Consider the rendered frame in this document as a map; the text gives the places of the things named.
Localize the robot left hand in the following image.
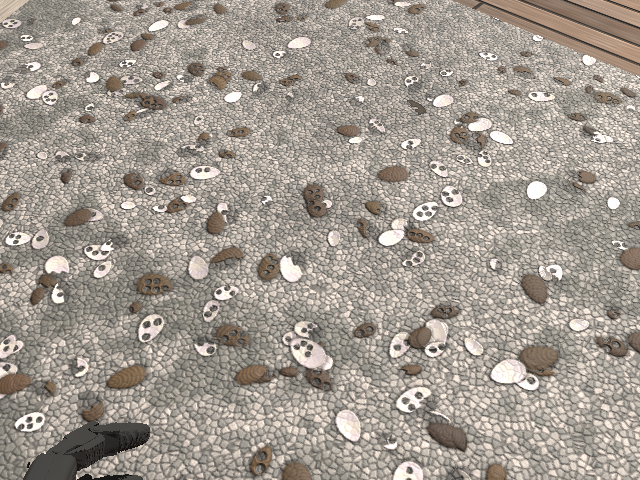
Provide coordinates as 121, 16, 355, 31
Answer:
23, 421, 150, 480

